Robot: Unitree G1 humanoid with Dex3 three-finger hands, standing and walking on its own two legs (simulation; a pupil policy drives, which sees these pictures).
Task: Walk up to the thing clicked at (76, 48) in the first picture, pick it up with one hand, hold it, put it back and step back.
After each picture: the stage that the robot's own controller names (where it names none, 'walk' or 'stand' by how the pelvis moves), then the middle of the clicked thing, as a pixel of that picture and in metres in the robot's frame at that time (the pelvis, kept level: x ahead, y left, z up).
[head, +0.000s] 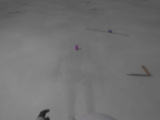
stand; (76, 47) +1.59 +0.31 -0.72
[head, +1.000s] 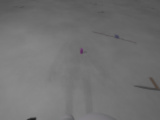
walk; (81, 51) +1.48 +0.13 -0.71
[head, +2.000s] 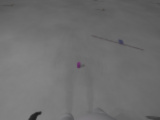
walk; (78, 65) +0.97 +0.13 -0.71
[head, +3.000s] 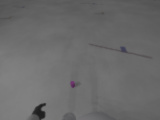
walk; (72, 84) +0.61 +0.23 -0.69
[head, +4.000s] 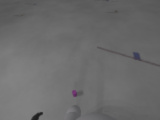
walk; (74, 93) +0.43 +0.23 -0.70
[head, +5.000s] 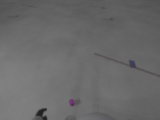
stand; (71, 102) +0.36 +0.19 -0.72
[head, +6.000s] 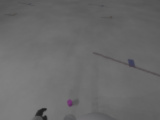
stand; (69, 103) +0.33 +0.21 -0.71
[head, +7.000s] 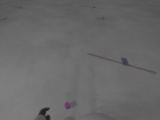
stand; (67, 105) +0.31 +0.24 -0.72
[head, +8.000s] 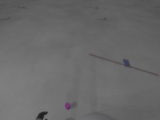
stand; (67, 106) +0.31 +0.23 -0.73
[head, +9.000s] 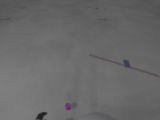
stand; (67, 106) +0.31 +0.23 -0.73
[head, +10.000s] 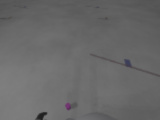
go down; (68, 106) +0.30 +0.23 -0.73
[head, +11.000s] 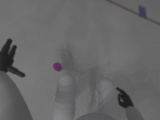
go down; (57, 67) +0.39 +0.25 -0.34
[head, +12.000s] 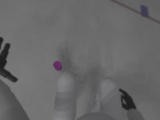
approach; (58, 66) +0.38 +0.26 -0.30
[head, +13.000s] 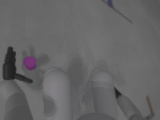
close in; (30, 63) +0.36 +0.30 -0.21
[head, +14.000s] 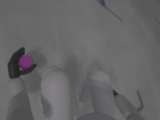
close; (25, 63) +0.36 +0.30 -0.21
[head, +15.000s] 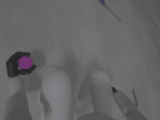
lift; (25, 63) +0.34 +0.29 -0.22
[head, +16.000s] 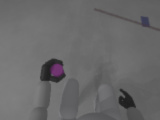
lift; (58, 72) +0.32 +0.21 -0.02
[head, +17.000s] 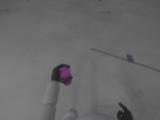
lift; (66, 77) +0.32 +0.16 +0.02
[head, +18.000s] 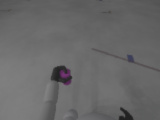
hold; (66, 77) +0.33 +0.17 +0.00
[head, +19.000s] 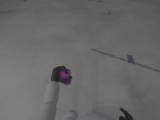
hold; (66, 77) +0.33 +0.17 +0.01
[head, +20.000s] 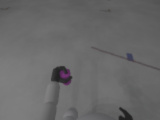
hold; (66, 77) +0.33 +0.17 +0.00
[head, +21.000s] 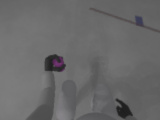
crouch; (59, 64) +0.39 +0.21 -0.09
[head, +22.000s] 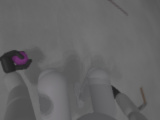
lower; (22, 61) +0.37 +0.30 -0.21
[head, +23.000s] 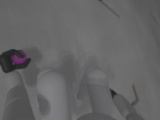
lower; (19, 60) +0.38 +0.30 -0.22
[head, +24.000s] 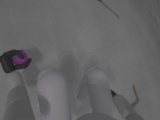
lower; (20, 60) +0.37 +0.31 -0.22
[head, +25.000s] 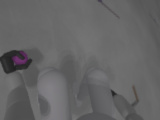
lower; (21, 60) +0.37 +0.31 -0.22
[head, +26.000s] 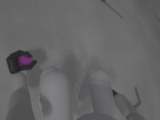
loosen; (25, 61) +0.36 +0.29 -0.22
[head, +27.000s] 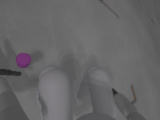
withdraw; (23, 61) +0.36 +0.29 -0.21
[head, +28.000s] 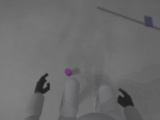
walk; (68, 72) +0.40 +0.22 -0.43
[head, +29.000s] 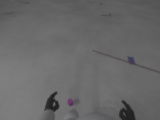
stand; (70, 102) +0.34 +0.19 -0.66
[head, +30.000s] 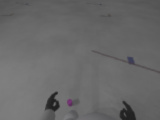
stand; (69, 102) +0.34 +0.20 -0.66
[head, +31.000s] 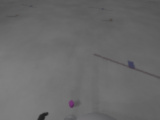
stand; (71, 104) +0.34 +0.18 -0.71
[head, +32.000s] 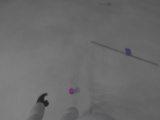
walk; (71, 91) +0.40 +0.16 -0.70
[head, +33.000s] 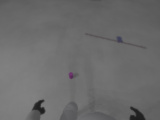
walk; (71, 75) +0.62 +0.24 -0.69
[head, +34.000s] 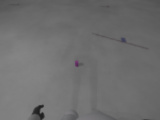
stand; (76, 63) +0.95 +0.22 -0.70
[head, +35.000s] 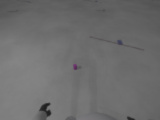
stand; (75, 67) +0.94 +0.26 -0.72
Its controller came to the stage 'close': yes
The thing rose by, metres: 0.72
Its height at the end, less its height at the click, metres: +0.00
